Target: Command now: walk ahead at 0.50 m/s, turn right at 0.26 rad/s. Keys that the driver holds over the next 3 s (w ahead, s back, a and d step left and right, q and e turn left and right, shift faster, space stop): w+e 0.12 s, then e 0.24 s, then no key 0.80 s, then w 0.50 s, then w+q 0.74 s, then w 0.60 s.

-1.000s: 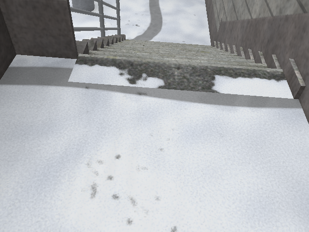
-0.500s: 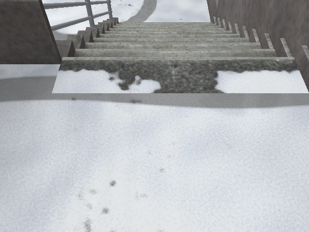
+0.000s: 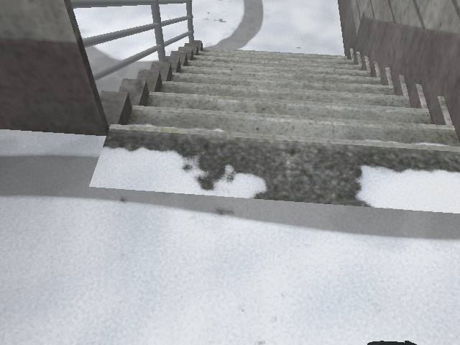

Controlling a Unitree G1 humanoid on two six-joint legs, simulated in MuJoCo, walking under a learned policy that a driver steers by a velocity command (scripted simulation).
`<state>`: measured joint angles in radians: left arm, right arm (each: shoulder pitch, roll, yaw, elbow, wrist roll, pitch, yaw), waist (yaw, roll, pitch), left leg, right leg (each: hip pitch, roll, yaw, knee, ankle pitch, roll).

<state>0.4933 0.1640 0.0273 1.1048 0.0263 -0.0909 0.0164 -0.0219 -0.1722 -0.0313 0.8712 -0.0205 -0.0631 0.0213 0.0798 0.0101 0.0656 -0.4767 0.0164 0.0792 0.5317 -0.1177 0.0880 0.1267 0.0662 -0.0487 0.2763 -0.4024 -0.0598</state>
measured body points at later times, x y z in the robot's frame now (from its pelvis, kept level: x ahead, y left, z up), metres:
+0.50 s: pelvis +0.20 +0.00 +0.00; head +0.24 -0.02 +0.45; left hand +0.40 +0.19 -0.13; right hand +0.14 -0.24 -0.16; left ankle +0.14 +0.09 -0.72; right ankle +0.28 -0.09 -0.73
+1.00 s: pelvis +0.23 +0.00 +0.02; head +0.23 +0.01 +0.47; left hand +0.34 +0.21 -0.14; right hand +0.16 -0.22 -0.14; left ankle +0.24 +0.12 -0.73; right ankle +0.28 -0.09 -0.73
